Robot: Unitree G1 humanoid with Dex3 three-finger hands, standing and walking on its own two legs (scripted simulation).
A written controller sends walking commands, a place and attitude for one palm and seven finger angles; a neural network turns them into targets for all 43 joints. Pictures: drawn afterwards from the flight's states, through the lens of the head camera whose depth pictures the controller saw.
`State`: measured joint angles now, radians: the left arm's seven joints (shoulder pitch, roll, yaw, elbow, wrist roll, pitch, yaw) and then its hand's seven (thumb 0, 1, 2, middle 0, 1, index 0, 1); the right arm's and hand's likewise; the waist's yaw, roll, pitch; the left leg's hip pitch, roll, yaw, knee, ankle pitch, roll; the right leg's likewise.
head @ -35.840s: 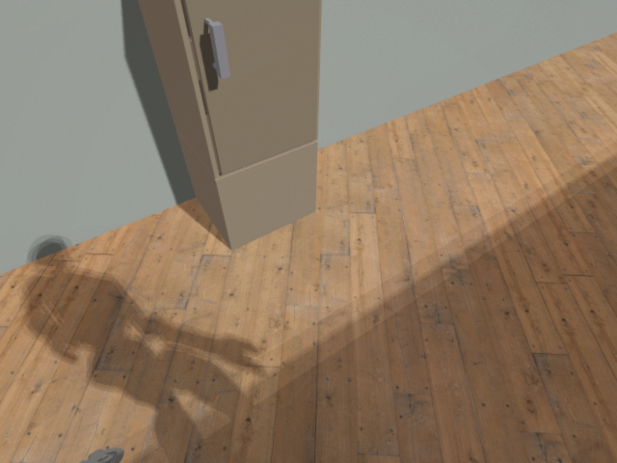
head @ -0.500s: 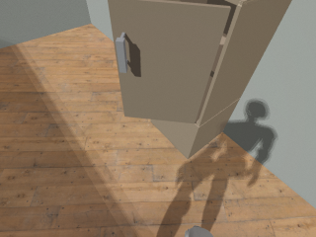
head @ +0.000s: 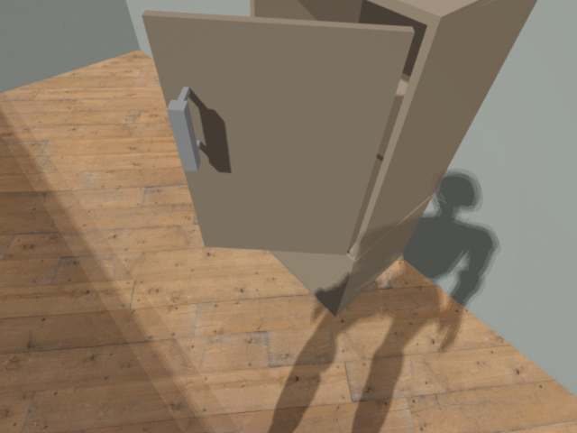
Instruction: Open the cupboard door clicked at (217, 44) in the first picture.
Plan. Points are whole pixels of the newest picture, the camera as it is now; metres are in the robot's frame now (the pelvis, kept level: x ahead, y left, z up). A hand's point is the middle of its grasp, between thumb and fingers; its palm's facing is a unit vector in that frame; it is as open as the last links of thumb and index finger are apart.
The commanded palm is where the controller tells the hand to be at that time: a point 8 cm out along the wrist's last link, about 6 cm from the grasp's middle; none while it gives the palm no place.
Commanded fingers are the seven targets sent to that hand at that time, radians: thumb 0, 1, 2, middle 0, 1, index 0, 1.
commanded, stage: come to a stop and stand still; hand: left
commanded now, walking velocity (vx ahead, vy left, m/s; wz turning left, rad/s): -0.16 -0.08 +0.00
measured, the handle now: (188, 129) +0.57 +0.20 +0.08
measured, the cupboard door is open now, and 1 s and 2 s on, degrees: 45 45 45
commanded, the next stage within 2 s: look again from close up in 0.74 s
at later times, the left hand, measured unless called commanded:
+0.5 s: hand out of the picture -0.01 +0.16 -0.18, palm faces +0.03 -0.98 -0.22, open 7.4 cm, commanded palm none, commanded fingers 0.00 0.90 0.90 -0.20 -0.30 -0.20 -0.30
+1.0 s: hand out of the picture -0.06 +0.16 -0.17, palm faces +0.00 -0.98 -0.18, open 7.4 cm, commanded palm none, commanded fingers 0.00 0.90 0.90 -0.20 -0.30 -0.20 -0.30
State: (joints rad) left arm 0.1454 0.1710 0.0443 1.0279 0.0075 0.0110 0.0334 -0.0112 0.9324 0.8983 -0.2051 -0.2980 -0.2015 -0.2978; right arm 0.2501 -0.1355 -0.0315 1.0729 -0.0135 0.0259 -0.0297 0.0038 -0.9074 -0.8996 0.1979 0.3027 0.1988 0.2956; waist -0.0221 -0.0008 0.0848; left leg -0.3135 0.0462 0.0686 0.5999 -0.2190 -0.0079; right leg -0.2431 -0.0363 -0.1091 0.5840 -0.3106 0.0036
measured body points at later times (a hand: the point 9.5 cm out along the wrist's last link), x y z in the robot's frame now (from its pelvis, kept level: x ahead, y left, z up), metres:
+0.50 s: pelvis -0.04 -0.02 -0.01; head -0.04 -0.01 +0.44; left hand -0.01 +0.22 -0.16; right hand +0.05 -0.25 -0.14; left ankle +0.02 +0.08 -0.73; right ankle -0.05 -0.13 -0.73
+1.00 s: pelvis -0.05 -0.01 +0.01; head -0.05 +0.00 +0.46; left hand -0.06 +0.22 -0.15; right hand -0.08 -0.23 -0.15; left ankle +0.02 +0.08 -0.73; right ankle -0.05 -0.13 -0.73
